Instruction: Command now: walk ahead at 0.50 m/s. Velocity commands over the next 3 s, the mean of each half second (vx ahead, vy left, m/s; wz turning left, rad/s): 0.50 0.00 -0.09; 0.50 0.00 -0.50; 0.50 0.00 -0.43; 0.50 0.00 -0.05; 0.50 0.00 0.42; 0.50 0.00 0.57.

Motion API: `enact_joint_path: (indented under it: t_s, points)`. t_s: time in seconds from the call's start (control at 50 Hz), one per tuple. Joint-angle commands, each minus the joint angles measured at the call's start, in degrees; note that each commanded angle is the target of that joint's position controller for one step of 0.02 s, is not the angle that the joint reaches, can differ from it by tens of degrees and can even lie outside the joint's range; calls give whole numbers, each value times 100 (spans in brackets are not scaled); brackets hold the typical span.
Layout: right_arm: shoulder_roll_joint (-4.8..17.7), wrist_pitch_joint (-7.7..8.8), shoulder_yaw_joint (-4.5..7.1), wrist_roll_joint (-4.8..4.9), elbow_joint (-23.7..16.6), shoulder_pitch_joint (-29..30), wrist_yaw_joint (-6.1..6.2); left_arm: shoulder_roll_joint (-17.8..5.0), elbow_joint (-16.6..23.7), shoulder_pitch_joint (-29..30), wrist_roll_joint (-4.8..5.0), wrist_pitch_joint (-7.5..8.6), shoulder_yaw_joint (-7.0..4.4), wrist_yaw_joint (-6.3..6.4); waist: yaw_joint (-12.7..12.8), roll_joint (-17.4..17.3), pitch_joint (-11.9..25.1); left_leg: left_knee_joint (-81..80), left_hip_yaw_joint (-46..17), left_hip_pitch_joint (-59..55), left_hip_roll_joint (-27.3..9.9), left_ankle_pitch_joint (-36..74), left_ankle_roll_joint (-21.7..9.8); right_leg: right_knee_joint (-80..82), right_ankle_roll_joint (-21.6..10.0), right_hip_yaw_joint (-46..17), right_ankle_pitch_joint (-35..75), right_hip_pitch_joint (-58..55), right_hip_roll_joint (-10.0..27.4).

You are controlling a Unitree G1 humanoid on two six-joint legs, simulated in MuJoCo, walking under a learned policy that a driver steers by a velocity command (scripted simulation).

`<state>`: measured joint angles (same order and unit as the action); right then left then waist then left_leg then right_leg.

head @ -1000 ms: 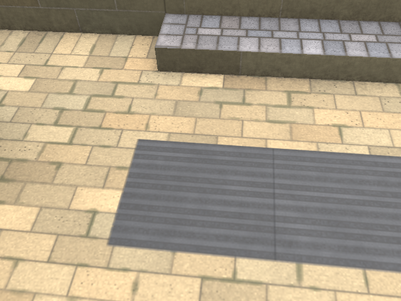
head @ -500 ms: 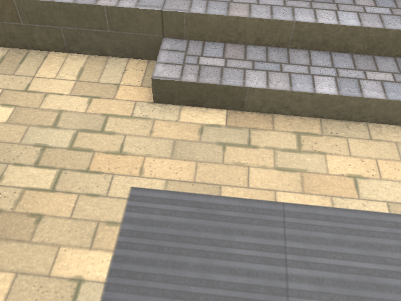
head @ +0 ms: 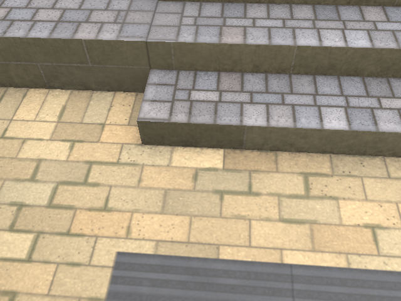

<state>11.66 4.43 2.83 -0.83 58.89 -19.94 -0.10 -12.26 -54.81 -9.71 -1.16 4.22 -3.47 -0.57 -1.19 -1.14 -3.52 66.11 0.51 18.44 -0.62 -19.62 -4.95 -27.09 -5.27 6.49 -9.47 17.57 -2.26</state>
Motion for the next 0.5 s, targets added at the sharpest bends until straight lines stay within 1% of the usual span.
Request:
enact_joint_path:
  t_s: [0.02,0.06,0.1,0.16,0.22,0.26,0.3,0.34,0.36,0.38,0.4,0.42,0.44,0.46,0.48,0.5]
  points:
    - [220,-81,67,-132,-216,-345,-81,-250,-65,-540,45,116,-7,41,-61,438,184,-42,-250,994,-482,410,67,1810,-608,-1709,394,-774,1499]
    - [201,-170,73,-147,-292,-185,-127,-417,-197,-854,54,190,-29,56,-112,412,147,-245,-127,1133,-516,580,169,1901,-669,-1453,885,-757,1420]
    - [252,-223,75,-141,-475,316,-148,-540,-254,-1048,56,208,-44,56,-61,396,-13,-621,-35,1551,-623,960,279,2075,-695,-1292,878,-833,1369]
    - [301,-229,58,-94,-748,1098,-163,-496,-317,-1346,58,194,-6,51,110,398,-189,-1488,90,1950,-667,1520,403,2171,-663,-1094,1157,-1087,1262]
    - [196,-210,-17,-26,-897,1588,-184,-533,-371,-1565,33,214,2,68,250,449,-215,-2337,229,1807,-508,1963,347,2185,-542,-680,1507,-1367,1232]
    - [224,-193,-29,-46,-1057,2024,-175,-464,-500,-1889,45,207,34,83,397,439,-307,-2731,347,1813,-444,2025,298,2117,-573,-779,1820,-1650,1291]
    - [286,-161,-21,-56,-1176,2256,-162,-522,-570,-2044,16,173,30,112,450,446,-340,-3005,335,1908,-370,1855,247,1882,-635,-914,2218,-2095,1422]
    - [365,-104,0,-46,-1260,2297,-152,-652,-578,-2000,-21,140,-3,152,385,458,-317,-3235,286,1828,-289,1514,170,1576,-649,-1047,2710,-2419,1548]
    - [408,-66,15,-35,-1259,2183,-141,-707,-558,-1894,-37,128,-20,165,291,481,-260,-3372,295,1573,-210,1302,113,1363,-607,-1068,3082,-2461,1562]
    - [474,-27,48,-29,-1183,1856,-111,-761,-524,-1736,-48,122,-36,168,112,521,-111,-3537,337,1028,-63,1075,45,998,-522,-1042,3703,-2385,1519]
    - [573,18,106,-43,-983,1204,-64,-803,-502,-1612,-37,114,-50,153,-166,500,220,-3787,426,160,124,1031,-41,289,-433,-982,4185,-2235,1384]
    - [777,93,198,-121,-670,188,4,-732,-455,-1516,14,112,-28,128,-578,271,808,-4039,291,-1298,-15,1334,-191,-870,-313,-791,3701,-1606,1084]
    - [1356,145,346,-299,-577,-716,91,-362,-224,-1643,171,125,71,87,-753,-453,1675,-4179,-1362,-3017,-1502,721,-531,-2709,-130,-513,1635,-111,583]
    - [1719,82,429,-272,-620,-704,32,-27,-204,-2268,288,83,102,113,-441,-1418,2264,-4856,-3537,-3824,-2730,669,-1032,-4246,-30,-483,-2211,1378,-226]
    - [1260,8,341,-123,-723,-160,13,-584,-228,-1789,131,7,-57,141,-309,-466,1647,-4992,-3223,-3095,-2406,117,-851,-4622,-126,-988,-1772,1660,210]
    - [834,19,220,-77,-805,378,5,-511,-129,-1393,100,5,-70,101,-152,-192,826,-5195,-2330,-2203,-2177,140,-660,-4470,-121,-986,-1233,1722,431]
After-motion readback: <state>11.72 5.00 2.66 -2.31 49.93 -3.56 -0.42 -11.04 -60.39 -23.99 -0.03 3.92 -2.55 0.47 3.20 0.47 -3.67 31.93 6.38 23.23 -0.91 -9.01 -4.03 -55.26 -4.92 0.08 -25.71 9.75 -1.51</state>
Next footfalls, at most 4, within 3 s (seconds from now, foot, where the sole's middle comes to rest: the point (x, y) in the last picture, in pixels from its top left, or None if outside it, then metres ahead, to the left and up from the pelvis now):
0.42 left None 0.40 0.12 -0.77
0.98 right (246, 251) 0.64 -0.12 -0.77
1.54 left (240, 172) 0.97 -0.13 -0.77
2.06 right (330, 109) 1.17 -0.50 -0.62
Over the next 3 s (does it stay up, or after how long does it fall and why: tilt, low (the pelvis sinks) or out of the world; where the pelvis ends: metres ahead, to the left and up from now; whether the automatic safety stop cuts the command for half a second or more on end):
stays up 1.54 -0.51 0.29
